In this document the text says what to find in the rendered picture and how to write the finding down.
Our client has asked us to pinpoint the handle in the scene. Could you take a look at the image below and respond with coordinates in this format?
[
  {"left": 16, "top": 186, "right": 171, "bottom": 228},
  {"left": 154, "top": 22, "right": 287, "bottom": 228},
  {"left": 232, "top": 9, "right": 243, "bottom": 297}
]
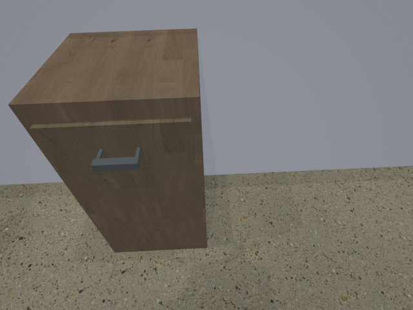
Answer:
[{"left": 90, "top": 147, "right": 141, "bottom": 172}]

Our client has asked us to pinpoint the drawer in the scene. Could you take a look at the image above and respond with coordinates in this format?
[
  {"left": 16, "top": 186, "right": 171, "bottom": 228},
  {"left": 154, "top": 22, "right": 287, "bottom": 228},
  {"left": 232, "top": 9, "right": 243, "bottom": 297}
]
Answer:
[{"left": 30, "top": 116, "right": 195, "bottom": 172}]

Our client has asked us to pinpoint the cabinet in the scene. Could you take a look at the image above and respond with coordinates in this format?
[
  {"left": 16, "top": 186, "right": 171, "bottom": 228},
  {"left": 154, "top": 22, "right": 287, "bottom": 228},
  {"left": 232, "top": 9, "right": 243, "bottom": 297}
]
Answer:
[{"left": 8, "top": 28, "right": 207, "bottom": 253}]

